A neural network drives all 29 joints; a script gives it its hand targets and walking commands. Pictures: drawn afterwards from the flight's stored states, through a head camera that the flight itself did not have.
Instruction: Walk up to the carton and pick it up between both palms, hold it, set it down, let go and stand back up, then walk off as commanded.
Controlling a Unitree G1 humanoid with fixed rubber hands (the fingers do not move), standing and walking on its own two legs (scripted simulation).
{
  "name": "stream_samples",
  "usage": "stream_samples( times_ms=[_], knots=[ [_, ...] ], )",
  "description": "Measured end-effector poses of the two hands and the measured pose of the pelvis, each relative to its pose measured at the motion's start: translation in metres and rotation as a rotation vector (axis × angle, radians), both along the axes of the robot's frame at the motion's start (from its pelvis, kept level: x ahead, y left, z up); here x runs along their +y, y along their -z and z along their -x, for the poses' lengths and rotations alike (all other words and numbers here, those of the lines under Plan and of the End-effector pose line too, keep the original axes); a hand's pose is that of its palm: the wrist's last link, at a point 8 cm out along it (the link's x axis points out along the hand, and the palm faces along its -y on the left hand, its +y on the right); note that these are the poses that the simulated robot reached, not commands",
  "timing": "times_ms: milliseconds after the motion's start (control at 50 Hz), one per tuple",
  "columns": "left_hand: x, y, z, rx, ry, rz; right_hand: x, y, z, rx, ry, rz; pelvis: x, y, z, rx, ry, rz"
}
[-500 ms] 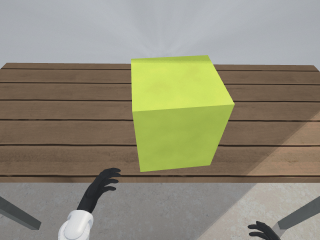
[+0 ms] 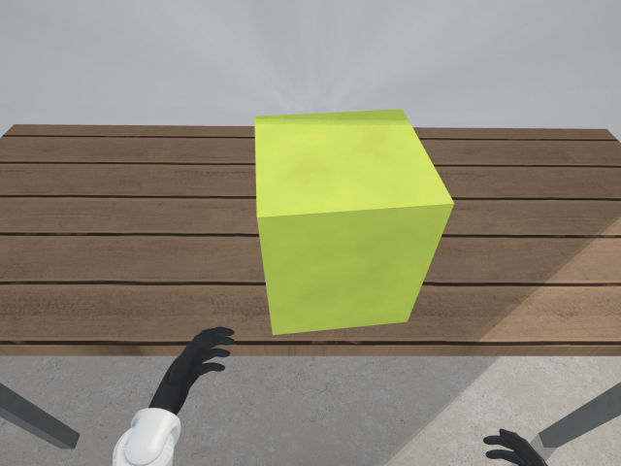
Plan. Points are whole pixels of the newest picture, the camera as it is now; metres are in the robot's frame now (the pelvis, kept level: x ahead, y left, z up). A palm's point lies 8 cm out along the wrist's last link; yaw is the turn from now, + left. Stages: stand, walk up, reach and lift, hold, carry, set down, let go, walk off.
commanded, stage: walk off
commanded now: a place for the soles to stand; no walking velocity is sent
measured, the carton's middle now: (335, 225) +0.44 -0.01 +0.08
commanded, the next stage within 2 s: none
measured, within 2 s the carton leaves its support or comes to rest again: neither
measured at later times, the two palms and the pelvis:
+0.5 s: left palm out of the picture +0.04 +0.34 -0.12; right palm out of the picture +0.01 -0.28 -0.07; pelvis -0.09 +0.03 -0.02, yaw -1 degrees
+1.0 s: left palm out of the picture -0.05 +0.30 -0.11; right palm out of the picture -0.07 -0.30 -0.10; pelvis -0.18 +0.01 -0.02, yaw -2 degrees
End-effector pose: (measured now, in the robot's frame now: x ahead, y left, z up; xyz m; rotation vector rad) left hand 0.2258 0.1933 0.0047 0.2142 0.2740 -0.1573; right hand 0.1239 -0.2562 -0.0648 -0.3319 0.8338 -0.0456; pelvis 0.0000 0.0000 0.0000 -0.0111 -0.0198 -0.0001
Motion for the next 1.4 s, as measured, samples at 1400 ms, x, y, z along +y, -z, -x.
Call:
stream_samples(
  times_ms=[1400],
  knots=[
    [0.179,0.151,0.347,0.774,-0.301,-0.267,0.007,-0.005,0.269,0.144,0.131,0.267,0.064,0.022,0.242,-0.058,0.064,0.05]
  ],
)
